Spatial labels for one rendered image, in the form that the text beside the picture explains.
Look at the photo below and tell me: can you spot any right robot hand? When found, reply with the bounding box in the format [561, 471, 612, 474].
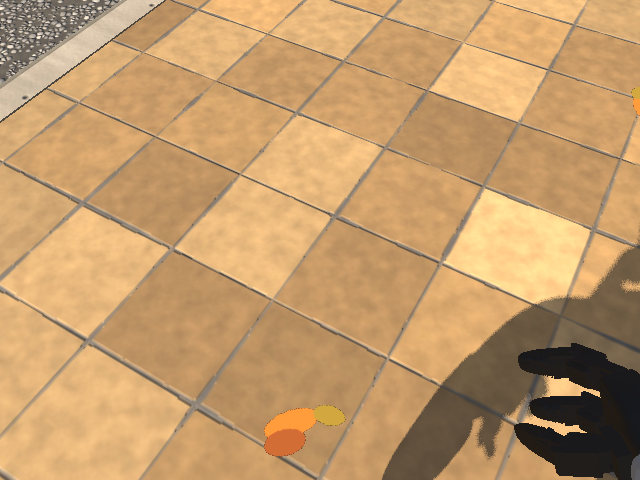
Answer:
[514, 343, 640, 480]

